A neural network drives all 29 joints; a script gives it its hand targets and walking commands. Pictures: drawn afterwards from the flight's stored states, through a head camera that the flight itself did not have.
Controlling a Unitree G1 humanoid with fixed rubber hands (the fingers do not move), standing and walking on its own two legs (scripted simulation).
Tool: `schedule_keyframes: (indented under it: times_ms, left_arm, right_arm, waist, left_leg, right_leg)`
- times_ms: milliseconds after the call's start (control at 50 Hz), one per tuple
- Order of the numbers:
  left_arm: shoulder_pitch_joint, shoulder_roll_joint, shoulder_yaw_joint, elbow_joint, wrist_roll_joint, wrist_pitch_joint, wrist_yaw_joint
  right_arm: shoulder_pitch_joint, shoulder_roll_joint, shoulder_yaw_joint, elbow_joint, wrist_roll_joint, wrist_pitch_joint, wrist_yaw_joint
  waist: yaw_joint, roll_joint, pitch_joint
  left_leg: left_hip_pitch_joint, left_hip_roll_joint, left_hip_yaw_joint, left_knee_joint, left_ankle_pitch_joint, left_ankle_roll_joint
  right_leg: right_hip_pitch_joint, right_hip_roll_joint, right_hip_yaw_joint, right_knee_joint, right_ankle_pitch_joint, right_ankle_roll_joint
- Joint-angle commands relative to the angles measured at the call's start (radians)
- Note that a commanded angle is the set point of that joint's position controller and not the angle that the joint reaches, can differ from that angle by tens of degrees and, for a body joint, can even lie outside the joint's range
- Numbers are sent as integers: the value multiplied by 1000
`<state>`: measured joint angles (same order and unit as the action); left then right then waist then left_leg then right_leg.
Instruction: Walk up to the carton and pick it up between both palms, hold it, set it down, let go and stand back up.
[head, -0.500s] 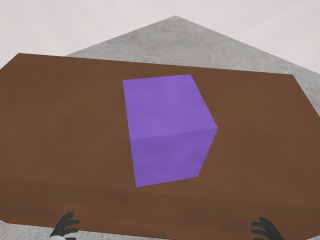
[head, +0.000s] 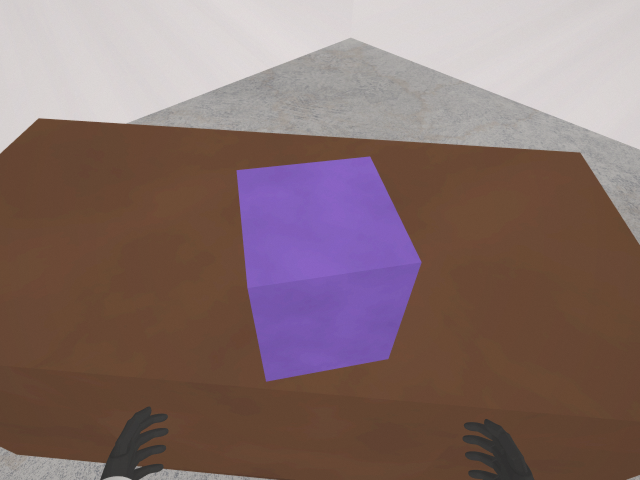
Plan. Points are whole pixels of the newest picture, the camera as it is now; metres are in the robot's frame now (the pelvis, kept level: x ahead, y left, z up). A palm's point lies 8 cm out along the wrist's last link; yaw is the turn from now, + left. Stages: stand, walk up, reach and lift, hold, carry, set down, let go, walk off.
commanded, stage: reach and lift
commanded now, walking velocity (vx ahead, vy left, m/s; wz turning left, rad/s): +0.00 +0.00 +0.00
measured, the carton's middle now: (317, 270) +0.41 +0.04 +0.00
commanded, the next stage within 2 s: none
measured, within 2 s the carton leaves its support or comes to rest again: neither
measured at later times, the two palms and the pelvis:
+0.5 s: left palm (138, 455) +0.16 +0.24 -0.04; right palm (518, 460) +0.17 -0.22 -0.05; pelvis +0.02 +0.02 +0.00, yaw -1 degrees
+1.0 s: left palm (155, 433) +0.17 +0.22 -0.02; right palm (518, 437) +0.19 -0.21 -0.02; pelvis +0.00 +0.00 +0.00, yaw -1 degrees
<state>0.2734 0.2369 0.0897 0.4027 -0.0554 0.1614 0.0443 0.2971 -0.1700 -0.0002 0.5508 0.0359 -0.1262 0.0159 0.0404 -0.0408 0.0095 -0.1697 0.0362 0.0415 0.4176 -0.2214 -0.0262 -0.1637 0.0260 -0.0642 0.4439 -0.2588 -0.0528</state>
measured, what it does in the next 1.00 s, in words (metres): stands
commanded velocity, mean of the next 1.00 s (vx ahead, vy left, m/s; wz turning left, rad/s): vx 0.00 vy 0.00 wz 0.00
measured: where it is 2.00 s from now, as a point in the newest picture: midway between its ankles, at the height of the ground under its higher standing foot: outside the picture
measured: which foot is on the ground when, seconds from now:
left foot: down 0.00-1.00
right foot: down 0.00-1.00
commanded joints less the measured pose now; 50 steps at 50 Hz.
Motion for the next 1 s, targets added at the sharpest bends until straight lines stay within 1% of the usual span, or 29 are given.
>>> schedule_keyframes:
  times_ms: [0, 20, 40, 80, 180, 280, 420, 480, 580, 660, 740, 800, 880, 980]
  left_arm:
    - [-66, 103, 25, -195, 2, -112, 40]
    - [-57, 95, 21, -202, 3, -123, 45]
    - [-52, 85, 15, -213, 8, -133, 52]
    - [-39, 69, 6, -227, 12, -158, 66]
    - [-3, 26, -24, -260, 21, -210, 89]
    - [34, -9, -46, -277, 24, -255, 102]
    - [57, -44, -60, -294, 26, -316, 109]
    - [62, -56, -62, -288, 26, -340, 111]
    - [50, -63, -63, -297, 27, -380, 117]
    - [27, -69, -67, -307, 22, -411, 126]
    - [-22, -63, -65, -312, 8, -439, 136]
    - [-62, -57, -61, -314, -1, -450, 141]
    - [-109, -57, -50, -304, -16, -446, 140]
    - [-187, -53, -44, -291, -35, -388, 135]
  right_arm:
    - [-67, -135, -46, -117, 28, -96, 31]
    - [-69, -141, -47, -112, 39, -105, 38]
    - [-67, -152, -53, -98, 45, -115, 45]
    - [-75, -171, -53, -83, 60, -138, 60]
    - [-84, -213, -54, -69, 102, -190, 89]
    - [-88, -245, -54, -69, 140, -228, 110]
    - [-75, -273, -42, -76, 190, -269, 129]
    - [-65, -275, -27, -86, 210, -283, 134]
    - [-60, -270, -7, -107, 240, -310, 136]
    - [-70, -259, 6, -125, 257, -331, 134]
    - [-111, -245, 15, -153, 274, -346, 130]
    - [-149, -236, 24, -180, 288, -346, 124]
    - [-194, -223, 38, -215, 300, -333, 109]
    - [-273, -220, 35, -241, 293, -267, 94]
  waist:
    - [1, 55, -56]
    - [6, 63, -61]
    - [5, 75, -64]
    - [10, 81, -71]
    - [16, 85, -87]
    - [18, 56, -91]
    - [22, 8, -79]
    - [24, -10, -64]
    - [25, -10, -57]
    - [24, 5, -65]
    - [29, 21, -79]
    - [36, 17, -92]
    - [43, -4, -98]
    - [46, -25, -87]
  left_leg:
    - [103, -32, 0, -67, 172, 17]
    - [112, -34, -2, -67, 186, 13]
    - [119, -34, -4, -67, 207, 7]
    - [131, -33, -8, -63, 239, -1]
    - [155, -35, -14, -51, 313, -15]
    - [167, -34, -22, -45, 352, -19]
    - [172, -36, -19, -47, 379, -20]
    - [162, -37, -17, -48, 361, -13]
    - [142, -43, -11, -51, 339, -9]
    - [122, -46, -9, -49, 308, -5]
    - [97, -49, -8, -40, 265, 3]
    - [72, -49, -7, -35, 235, 11]
    - [42, -49, -11, -33, 196, 25]
    - [21, -43, -13, -52, 124, 35]
  right_leg:
    - [-52, -31, 70, -148, 132, 47]
    - [-51, -28, 70, -150, 137, 42]
    - [-44, -24, 66, -151, 145, 37]
    - [-39, -18, 62, -152, 162, 29]
    - [-28, -5, 58, -151, 215, 15]
    - [-23, 4, 58, -148, 258, 7]
    - [-22, 9, 63, -144, 300, 10]
    - [-22, 6, 72, -143, 302, 13]
    - [-12, -2, 83, -135, 313, 16]
    - [-7, -8, 91, -122, 301, 15]
    - [-15, -13, 102, -107, 262, 13]
    - [-18, -21, 113, -99, 244, 16]
    - [-14, -32, 129, -95, 226, 25]
    - [-21, -50, 155, -122, 115, 34]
